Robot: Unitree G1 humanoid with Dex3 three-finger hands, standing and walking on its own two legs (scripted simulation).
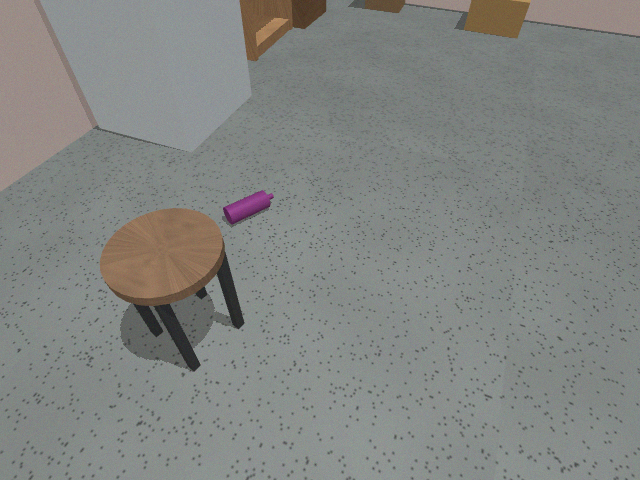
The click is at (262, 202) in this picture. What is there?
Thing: lying bottle
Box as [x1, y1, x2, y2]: [223, 190, 273, 224]
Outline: 272,194 270,193 267,195 264,191 261,190 223,207 224,213 231,224 269,206 269,199 273,197
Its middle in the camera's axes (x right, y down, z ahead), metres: -0.32 -0.17 +1.77
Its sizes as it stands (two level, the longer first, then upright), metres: 0.232 0.084 0.084
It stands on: the floor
